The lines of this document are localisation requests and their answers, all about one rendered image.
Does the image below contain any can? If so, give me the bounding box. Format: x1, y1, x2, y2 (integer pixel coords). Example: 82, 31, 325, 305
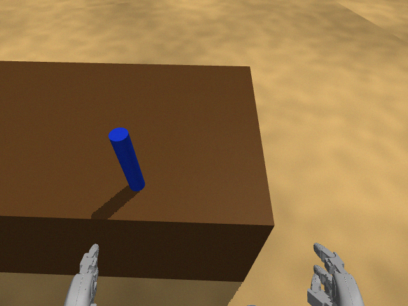
108, 127, 145, 191

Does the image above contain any left robot hand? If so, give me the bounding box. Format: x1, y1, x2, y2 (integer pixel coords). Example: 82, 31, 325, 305
64, 244, 99, 306

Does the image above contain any right robot hand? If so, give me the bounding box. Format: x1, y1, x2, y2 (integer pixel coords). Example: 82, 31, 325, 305
307, 243, 365, 306

